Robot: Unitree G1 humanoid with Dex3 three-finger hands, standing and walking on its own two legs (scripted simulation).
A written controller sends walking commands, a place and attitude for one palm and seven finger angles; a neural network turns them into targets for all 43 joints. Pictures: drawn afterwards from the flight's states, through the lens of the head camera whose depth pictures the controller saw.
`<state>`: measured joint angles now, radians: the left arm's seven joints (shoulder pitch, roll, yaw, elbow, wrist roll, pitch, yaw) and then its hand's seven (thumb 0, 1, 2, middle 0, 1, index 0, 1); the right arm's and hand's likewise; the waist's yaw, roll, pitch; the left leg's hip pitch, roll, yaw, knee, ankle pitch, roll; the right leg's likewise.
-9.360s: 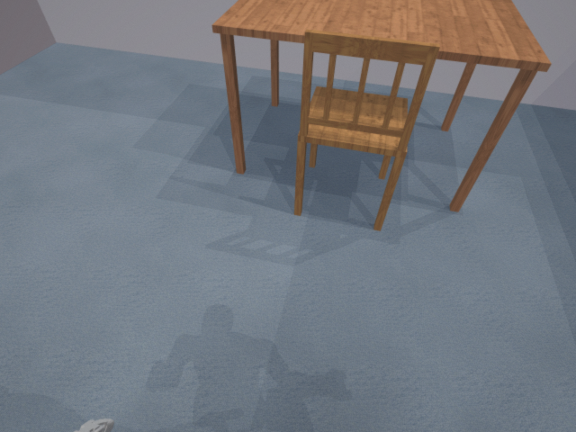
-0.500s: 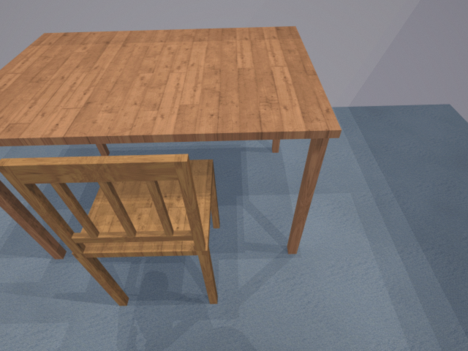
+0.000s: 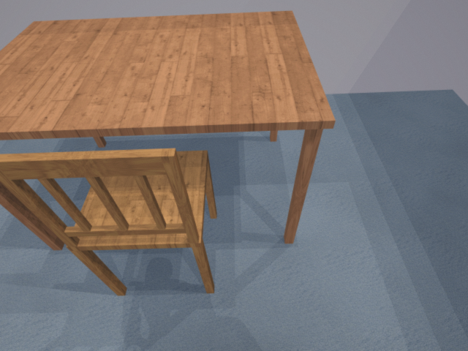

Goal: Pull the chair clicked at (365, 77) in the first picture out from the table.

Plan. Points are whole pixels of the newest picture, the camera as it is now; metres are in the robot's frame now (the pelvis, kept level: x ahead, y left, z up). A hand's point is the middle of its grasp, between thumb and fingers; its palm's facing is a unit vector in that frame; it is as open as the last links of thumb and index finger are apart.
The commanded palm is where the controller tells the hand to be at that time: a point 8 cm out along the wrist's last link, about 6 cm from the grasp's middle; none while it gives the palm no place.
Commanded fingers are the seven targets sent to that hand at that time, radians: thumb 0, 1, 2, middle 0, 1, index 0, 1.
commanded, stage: look again from close up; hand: left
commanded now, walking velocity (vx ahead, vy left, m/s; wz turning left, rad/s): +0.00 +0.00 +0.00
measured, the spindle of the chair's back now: (109, 203) +0.46 +0.35 -0.11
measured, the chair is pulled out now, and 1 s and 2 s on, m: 0.00 0.00 0.00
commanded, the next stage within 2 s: raise the hand toward the chair's back in 0.02 s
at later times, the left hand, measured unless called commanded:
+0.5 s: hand (143, 336) +0.16 +0.17 -0.05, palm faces -0.03 -1.00 +0.04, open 8.9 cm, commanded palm +0.11 +0.23 -0.06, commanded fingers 0.00 0.43 0.70 -0.15 -0.23 -0.15 -0.23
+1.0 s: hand (124, 334) +0.16 +0.20 -0.06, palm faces +0.04 -1.00 -0.05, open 13.3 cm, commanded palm +0.13 +0.26 -0.05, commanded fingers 0.00 -0.15 0.45 -0.09 -0.14 -0.09 -0.14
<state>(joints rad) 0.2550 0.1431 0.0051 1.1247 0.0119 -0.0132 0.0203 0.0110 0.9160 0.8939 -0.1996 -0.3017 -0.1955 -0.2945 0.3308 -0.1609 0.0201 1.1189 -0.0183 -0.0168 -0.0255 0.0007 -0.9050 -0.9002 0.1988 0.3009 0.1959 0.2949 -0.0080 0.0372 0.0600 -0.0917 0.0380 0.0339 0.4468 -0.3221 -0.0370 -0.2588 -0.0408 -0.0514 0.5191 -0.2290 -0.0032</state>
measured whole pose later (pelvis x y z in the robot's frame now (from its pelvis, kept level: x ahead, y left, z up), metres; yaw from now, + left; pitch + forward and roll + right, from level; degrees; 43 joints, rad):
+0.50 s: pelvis -0.05 +0.00 -0.09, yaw +1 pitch +12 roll +2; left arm 0.36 0.14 0.10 0.11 -0.24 -0.54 -0.33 0.01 0.66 0.79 -0.17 -0.26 -0.17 -0.26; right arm 0.12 -0.32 -0.09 0.46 0.01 -0.31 0.04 0.01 -0.90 -0.90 0.20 0.30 0.20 0.29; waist 0.03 -0.08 -0.16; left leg -0.80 0.02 0.03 1.17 -0.57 -0.02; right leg -0.95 -0.08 -0.02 1.16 -0.43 0.00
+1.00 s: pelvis -0.06 +0.02 -0.11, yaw +2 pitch +15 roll -1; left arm 0.40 0.22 0.14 -0.12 -0.22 -0.27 -0.19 0.01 0.07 0.54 -0.12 -0.17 -0.11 -0.17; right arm 0.31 -0.21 0.03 0.52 0.01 -0.25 -0.03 0.01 -0.89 -0.90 0.21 0.30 0.20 0.30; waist -0.02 0.01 -0.14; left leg -0.94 0.02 -0.03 1.28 -0.60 -0.01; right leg -1.03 -0.07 -0.06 1.19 -0.42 0.01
